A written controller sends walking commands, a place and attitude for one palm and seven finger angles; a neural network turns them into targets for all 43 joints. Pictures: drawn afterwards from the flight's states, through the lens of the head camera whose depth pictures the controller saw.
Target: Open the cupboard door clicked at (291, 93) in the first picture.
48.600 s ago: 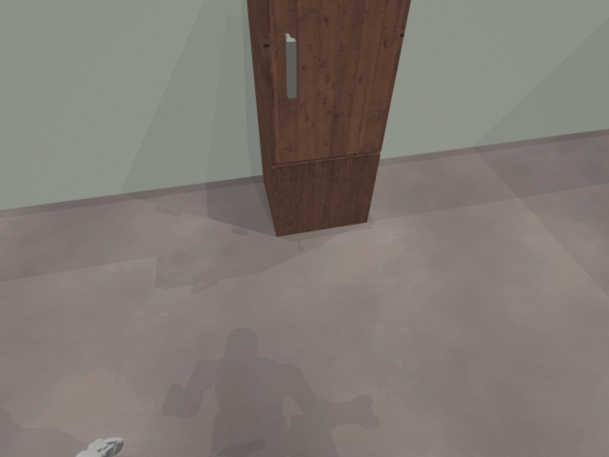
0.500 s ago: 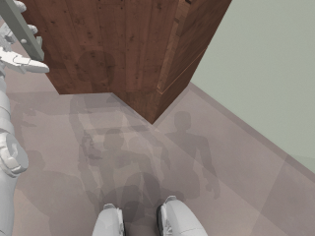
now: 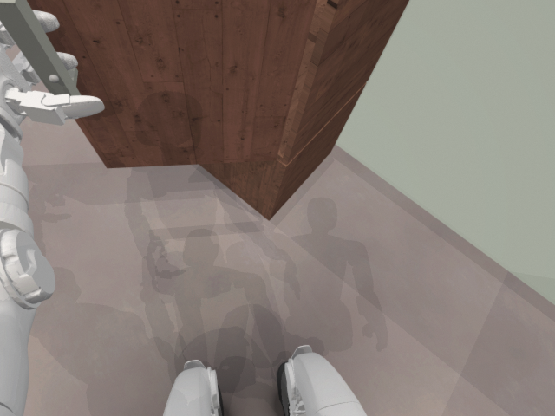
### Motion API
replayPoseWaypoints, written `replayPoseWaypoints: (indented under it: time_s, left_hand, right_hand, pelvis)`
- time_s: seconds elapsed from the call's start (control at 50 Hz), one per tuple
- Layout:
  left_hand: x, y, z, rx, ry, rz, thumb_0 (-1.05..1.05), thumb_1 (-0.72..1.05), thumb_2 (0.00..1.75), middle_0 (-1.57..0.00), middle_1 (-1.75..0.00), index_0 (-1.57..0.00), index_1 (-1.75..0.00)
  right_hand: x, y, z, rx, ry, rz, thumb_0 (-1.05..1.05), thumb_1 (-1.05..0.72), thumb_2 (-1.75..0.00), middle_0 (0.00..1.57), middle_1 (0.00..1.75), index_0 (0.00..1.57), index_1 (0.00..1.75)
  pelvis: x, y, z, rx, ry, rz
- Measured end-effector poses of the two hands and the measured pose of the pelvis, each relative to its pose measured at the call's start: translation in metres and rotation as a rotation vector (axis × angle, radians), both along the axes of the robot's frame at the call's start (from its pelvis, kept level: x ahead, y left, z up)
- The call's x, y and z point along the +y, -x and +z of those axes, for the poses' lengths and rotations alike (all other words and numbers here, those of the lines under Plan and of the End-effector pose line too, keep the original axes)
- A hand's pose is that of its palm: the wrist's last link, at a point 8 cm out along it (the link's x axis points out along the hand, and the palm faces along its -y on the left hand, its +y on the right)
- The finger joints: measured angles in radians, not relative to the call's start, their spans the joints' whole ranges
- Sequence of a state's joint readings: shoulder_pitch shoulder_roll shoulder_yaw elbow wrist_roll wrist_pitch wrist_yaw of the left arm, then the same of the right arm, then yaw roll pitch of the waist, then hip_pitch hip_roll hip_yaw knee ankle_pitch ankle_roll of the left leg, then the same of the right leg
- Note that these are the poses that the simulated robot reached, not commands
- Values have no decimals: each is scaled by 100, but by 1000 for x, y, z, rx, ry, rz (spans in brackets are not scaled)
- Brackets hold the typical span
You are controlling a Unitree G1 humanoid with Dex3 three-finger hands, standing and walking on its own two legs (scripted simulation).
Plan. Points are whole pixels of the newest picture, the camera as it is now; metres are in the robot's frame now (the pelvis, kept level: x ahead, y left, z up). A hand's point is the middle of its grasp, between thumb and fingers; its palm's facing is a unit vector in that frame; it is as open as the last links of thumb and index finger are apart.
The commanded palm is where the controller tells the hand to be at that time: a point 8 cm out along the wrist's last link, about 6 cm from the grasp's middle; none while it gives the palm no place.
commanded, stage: close the thumb around the handle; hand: left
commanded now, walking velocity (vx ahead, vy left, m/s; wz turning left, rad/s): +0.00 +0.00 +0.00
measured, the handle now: (46, 44) +0.59 +0.23 +0.09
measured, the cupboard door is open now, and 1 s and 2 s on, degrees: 46 56 92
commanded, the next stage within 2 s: pull the door open along its arc in 0.46 s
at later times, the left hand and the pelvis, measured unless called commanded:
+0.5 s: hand (62, 74) +0.55 +0.21 +0.09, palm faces +0.00 -1.00 +0.00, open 5.7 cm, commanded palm +0.53 +0.26 +0.08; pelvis +0.01 -0.01 +0.00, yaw -1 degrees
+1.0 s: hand (69, 118) +0.48 +0.20 +0.09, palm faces -0.02 -1.00 -0.01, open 6.0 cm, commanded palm +0.43 +0.25 +0.08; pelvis +0.02 -0.01 +0.02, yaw -1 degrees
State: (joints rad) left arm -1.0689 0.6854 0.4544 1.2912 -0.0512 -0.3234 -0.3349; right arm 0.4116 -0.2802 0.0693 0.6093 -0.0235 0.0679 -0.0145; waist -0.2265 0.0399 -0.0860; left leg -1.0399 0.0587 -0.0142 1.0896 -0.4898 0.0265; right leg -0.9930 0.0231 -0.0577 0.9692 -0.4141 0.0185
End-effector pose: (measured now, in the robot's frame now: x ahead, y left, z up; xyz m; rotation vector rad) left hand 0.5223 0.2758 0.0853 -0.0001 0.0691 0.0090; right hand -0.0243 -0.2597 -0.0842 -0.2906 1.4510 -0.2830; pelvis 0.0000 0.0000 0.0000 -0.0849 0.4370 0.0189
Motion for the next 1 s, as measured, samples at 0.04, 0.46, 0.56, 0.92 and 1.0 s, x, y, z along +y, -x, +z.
replayPoseWaypoints:
  time_s: [0.04,0.46,0.56,0.92,1.0]
  left_hand:
    - [1,-3,-1,-8,-6,6,-1,-15,45,-33,-124,-33,-123]
    - [-10,-6,2,-11,2,-10,0,70,83,-36,-134,-39,-134]
    - [-10,-5,2,-12,-4,-3,0,70,83,-35,-135,-39,-134]
    - [-17,33,2,-30,-12,-10,0,70,74,-36,-135,-36,-135]
    - [-22,58,1,-38,-11,-26,0,69,72,-36,-135,-36,-135]
  right_hand:
    - [-1,1,0,4,4,-2,0,-90,-90,20,30,21,30]
    - [-1,-2,3,6,-11,-26,0,-90,-90,20,30,21,30]
    - [-4,-6,2,-21,-8,-26,0,-90,-90,20,30,21,30]
    - [-4,-23,4,-69,-50,-37,0,-90,-90,20,30,21,30]
    - [-5,-46,7,-145,-64,-26,0,-90,-90,20,30,21,30]
  pelvis:
    - [0,0,-1,6,1,-1]
    - [-5,-10,4,1,-2,-9]
    - [-6,-7,3,-3,-5,-14]
    - [-6,-15,13,-40,-23,-31]
    - [-6,-21,19,-66,-30,-34]
